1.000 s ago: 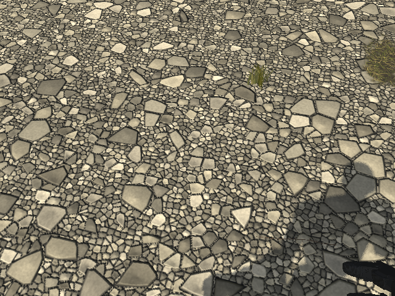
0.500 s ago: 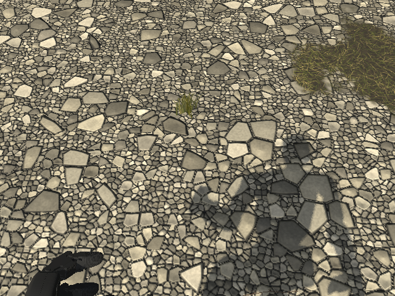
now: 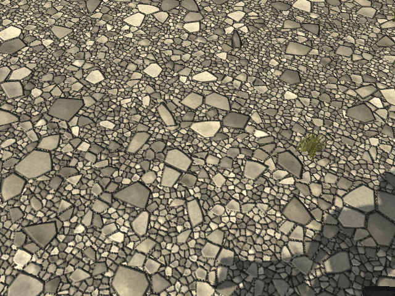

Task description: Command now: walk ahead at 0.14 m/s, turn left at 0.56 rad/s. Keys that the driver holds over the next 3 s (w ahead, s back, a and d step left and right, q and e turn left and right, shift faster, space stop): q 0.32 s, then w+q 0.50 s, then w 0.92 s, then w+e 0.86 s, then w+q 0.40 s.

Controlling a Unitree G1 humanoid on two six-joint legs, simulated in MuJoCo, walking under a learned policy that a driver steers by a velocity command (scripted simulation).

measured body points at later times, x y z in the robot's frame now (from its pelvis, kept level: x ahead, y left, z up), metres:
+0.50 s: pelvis +0.09 -0.04 +0.02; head +0.11 -0.05 +0.47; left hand +0.12 +0.27 -0.07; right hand +0.33 -0.26 -0.07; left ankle +0.10 +0.08 -0.67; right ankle +0.13 -0.15 -0.71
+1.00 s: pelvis +0.23 +0.11 +0.02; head +0.25 +0.14 +0.46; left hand +0.11 +0.38 -0.11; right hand +0.52 -0.01 -0.06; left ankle +0.21 +0.20 -0.71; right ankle +0.22 -0.09 -0.62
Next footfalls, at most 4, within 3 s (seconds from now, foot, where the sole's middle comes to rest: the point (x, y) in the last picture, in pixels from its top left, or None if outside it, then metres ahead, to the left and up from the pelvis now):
0.42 right None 0.17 -0.14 -0.75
0.88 left None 0.24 0.22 -0.75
1.40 right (134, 222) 0.65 0.26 -0.75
1.92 left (37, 196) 0.73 0.63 -0.75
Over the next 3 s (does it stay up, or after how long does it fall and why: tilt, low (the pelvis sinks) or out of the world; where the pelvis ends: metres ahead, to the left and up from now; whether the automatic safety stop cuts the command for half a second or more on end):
stays up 1.23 0.64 0.00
